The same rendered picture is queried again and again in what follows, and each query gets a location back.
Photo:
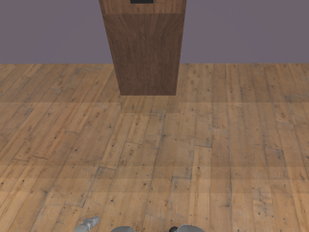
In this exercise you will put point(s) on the robot left hand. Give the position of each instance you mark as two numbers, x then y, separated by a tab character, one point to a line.
87	224

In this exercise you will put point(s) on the cabinet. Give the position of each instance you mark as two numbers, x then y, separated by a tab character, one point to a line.
145	50

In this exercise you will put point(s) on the drawer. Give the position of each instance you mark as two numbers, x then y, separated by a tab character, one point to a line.
157	7

